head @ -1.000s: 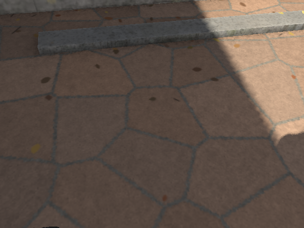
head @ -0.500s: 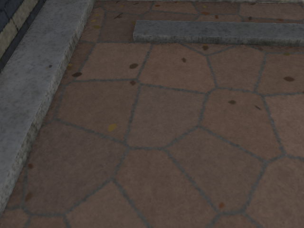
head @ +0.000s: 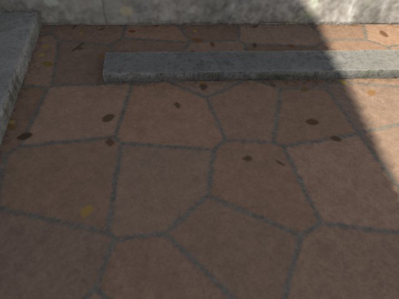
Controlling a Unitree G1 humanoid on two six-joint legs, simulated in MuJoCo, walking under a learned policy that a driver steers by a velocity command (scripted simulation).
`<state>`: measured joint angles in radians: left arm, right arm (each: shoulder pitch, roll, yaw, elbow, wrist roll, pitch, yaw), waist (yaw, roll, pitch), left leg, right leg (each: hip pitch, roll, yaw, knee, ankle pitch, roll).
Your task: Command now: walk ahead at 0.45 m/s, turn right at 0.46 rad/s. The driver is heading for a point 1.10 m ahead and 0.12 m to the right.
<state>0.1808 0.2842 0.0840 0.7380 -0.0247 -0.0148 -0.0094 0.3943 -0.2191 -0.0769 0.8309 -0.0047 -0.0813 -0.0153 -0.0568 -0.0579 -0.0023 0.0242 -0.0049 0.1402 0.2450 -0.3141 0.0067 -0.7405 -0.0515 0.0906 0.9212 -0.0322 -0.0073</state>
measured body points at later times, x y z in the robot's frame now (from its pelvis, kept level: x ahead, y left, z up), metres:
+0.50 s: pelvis +0.26 -0.07 +0.01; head +0.30 -0.10 +0.45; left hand +0.41 +0.18 -0.10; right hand +0.41 -0.38 -0.07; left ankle +0.48 +0.07 -0.67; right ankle +0.22 -0.13 -0.74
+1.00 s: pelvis +0.56 -0.09 +0.01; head +0.60 -0.08 +0.46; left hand +0.80 +0.12 -0.08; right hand +0.56 -0.37 -0.10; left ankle +0.55 -0.02 -0.74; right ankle +0.68 -0.30 -0.68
